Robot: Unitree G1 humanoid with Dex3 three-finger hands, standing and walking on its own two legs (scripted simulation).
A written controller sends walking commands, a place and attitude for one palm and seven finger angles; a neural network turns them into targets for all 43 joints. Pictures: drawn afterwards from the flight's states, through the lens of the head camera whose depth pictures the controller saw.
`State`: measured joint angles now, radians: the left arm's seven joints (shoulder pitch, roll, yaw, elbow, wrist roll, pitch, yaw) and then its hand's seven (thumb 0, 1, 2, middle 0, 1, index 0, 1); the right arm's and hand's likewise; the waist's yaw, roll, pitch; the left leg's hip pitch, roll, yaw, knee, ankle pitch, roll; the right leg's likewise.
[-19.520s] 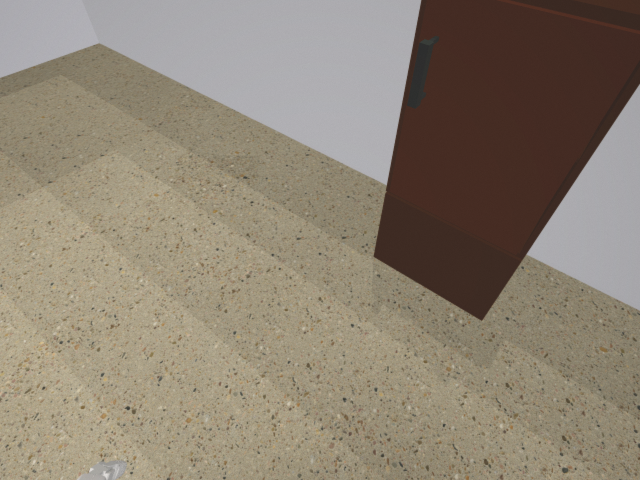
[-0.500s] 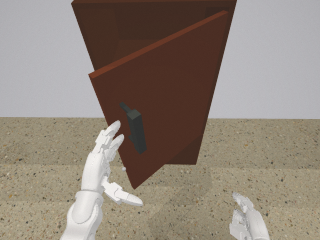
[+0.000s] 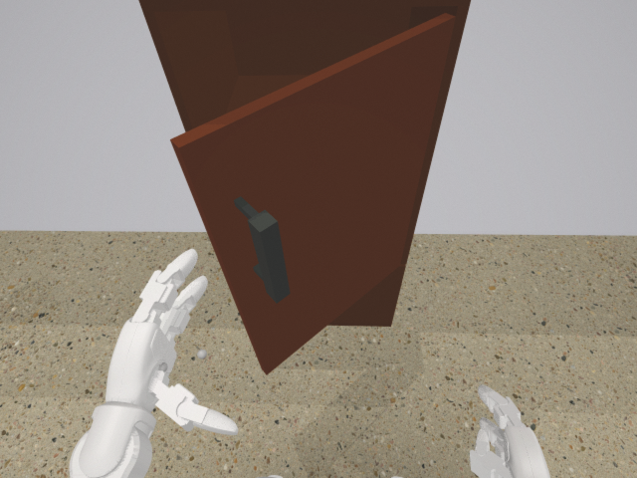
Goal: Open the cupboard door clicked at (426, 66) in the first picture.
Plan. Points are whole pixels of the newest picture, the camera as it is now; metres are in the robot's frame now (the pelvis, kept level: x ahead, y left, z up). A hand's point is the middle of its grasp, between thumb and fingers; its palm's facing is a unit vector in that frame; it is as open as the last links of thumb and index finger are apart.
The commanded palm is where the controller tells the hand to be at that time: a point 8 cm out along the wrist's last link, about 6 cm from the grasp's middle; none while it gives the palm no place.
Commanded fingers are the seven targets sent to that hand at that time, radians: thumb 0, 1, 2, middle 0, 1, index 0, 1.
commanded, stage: draw the hand back to the body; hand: left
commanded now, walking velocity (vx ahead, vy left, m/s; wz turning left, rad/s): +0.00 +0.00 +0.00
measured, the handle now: (261, 251) +0.37 +0.10 +0.08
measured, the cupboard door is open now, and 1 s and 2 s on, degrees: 43 43 43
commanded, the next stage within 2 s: step back with the hand held close in 1.44 s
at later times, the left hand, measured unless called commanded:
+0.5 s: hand (107, 350) +0.21 +0.22 +0.14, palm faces +0.18 -0.94 -0.28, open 15.5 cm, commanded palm +0.18 +0.27 +0.15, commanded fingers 0.00 -0.05 0.50 -0.17 -0.30 -0.17 -0.30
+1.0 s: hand (2, 311) +0.22 +0.28 +0.19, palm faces +0.40 -0.82 -0.41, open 9.8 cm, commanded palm +0.17 +0.32 +0.21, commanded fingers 0.00 0.83 0.87 -0.20 -0.30 -0.20 -0.30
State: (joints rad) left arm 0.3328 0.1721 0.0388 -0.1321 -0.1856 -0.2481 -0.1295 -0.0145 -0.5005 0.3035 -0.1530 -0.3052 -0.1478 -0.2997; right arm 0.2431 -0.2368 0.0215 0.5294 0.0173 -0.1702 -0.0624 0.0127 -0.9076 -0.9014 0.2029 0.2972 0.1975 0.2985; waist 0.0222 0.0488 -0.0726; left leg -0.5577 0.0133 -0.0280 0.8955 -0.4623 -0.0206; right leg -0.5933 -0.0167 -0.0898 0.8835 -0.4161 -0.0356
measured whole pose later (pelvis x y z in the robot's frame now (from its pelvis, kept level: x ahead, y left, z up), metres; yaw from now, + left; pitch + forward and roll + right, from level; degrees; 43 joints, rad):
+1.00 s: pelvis +0.02 +0.03 +0.05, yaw -2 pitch -5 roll -1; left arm 0.47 0.33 0.29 -0.38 -0.02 -0.09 0.11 0.00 0.49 0.73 -0.20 -0.31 -0.19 -0.30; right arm 0.19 -0.22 0.03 0.65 -0.02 -0.13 -0.07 0.01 -0.91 -0.90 0.20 0.30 0.20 0.30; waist 0.08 0.06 0.03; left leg -0.04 -0.01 0.02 0.40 -0.27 0.02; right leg -0.08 -0.02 -0.04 0.38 -0.21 0.01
